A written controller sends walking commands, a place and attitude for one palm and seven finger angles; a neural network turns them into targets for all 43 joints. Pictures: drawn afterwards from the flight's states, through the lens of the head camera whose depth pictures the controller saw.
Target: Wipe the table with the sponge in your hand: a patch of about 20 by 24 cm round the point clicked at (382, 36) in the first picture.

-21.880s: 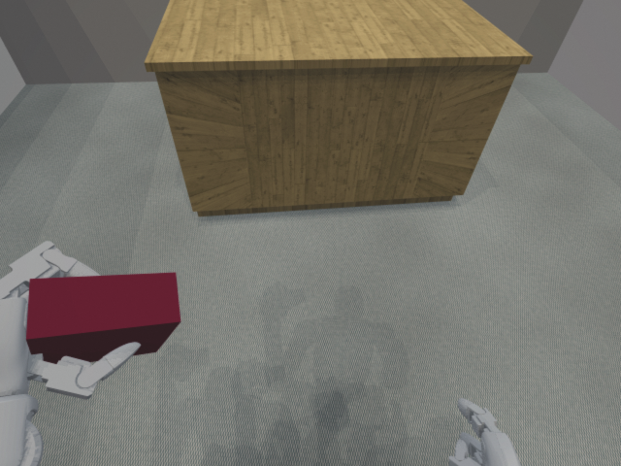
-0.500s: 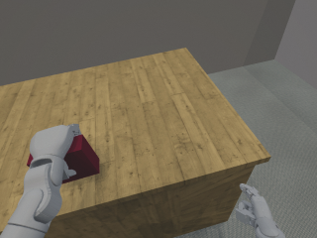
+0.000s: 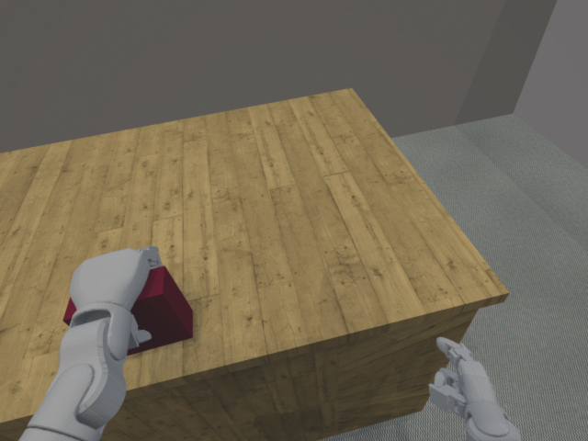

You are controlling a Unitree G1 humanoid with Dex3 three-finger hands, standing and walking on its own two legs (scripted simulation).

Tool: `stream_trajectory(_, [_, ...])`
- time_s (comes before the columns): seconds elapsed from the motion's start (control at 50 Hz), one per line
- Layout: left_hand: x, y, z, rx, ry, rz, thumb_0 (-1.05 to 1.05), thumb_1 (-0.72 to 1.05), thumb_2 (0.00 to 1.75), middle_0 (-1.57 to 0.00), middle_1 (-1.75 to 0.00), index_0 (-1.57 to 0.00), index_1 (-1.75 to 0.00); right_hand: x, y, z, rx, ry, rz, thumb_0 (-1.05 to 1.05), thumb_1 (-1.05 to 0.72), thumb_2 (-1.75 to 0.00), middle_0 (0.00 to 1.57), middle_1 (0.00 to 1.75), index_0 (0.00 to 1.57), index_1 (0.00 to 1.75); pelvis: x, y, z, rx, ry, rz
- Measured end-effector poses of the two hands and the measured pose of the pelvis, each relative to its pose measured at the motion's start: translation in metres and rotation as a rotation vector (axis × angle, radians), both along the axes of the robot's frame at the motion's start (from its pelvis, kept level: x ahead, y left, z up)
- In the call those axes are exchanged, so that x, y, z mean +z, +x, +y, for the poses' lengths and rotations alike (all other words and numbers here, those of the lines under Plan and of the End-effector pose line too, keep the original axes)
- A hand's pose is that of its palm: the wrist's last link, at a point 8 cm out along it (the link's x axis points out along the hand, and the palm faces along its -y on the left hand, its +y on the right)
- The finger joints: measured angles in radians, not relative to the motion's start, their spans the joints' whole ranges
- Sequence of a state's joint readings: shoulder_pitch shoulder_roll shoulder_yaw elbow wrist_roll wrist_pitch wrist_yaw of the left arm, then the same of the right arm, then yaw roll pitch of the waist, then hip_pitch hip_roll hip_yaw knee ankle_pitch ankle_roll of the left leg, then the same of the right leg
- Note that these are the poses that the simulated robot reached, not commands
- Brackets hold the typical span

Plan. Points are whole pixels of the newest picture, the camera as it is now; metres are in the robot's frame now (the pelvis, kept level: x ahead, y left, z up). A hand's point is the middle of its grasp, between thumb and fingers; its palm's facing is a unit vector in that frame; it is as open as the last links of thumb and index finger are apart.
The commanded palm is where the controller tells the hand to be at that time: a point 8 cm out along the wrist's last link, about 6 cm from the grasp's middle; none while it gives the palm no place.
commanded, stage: lower the sponge onto the table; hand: left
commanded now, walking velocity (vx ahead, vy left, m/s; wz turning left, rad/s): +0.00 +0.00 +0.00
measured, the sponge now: (141, 321) +0.24 +0.28 +0.03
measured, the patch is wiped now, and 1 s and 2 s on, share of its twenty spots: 0.00 0.15 0.50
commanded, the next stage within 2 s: wipe forward along the first lane in 0.22 s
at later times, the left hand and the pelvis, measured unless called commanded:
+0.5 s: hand (134, 300) +0.26 +0.29 +0.05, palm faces -0.09 -0.06 -0.99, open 9.4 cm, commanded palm +0.25 +0.28 +0.12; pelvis +0.00 +0.00 +0.00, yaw +0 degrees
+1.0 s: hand (139, 268) +0.32 +0.31 +0.05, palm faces -0.09 -0.04 -1.00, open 9.4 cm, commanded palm +0.30 +0.30 +0.10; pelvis +0.01 +0.01 +0.00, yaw +0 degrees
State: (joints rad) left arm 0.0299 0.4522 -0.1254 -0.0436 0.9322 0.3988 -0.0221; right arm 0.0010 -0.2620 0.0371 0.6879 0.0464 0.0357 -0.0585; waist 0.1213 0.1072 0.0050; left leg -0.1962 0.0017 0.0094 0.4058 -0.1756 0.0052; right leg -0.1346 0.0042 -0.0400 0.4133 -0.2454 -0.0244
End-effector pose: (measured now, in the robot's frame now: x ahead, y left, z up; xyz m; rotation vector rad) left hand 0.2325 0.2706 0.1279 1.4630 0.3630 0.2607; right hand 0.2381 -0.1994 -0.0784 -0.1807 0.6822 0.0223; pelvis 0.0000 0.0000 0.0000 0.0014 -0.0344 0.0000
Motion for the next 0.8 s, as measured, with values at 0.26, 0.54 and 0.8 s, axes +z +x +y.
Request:
stream_trajectory(0.26, [-0.002,0.008,0.004,-0.027,0.030,-0.048,0.00,-0.44,1.04,-0.81,-1.39,-0.81,-1.39,-0.004,-0.012,-0.008,-0.037,-0.019,0.030,0.01,-0.90,-0.90,0.20,0.30,0.20,0.30,0.000,0.001,-0.001,-0.015,-0.001,0.006])
stream_trajectory(0.54, [-0.015,0.021,0.014,-0.052,0.047,0.022,-0.01,-0.44,1.04,-0.81,-1.39,-0.81,-1.39,-0.013,-0.021,-0.016,-0.065,-0.057,0.063,0.01,-0.91,-0.90,0.20,0.30,0.20,0.30,-0.001,0.001,0.002,0.002,-0.005,0.028])
stream_trajectory(0.8, [-0.020,0.055,0.018,-0.028,0.050,0.011,0.00,-0.44,1.04,-0.81,-1.39,-0.81,-1.39,-0.020,-0.034,-0.024,-0.117,-0.044,0.120,0.01,-0.90,-0.90,0.20,0.30,0.20,0.30,-0.001,0.008,0.005,-0.010,-0.003,0.067])
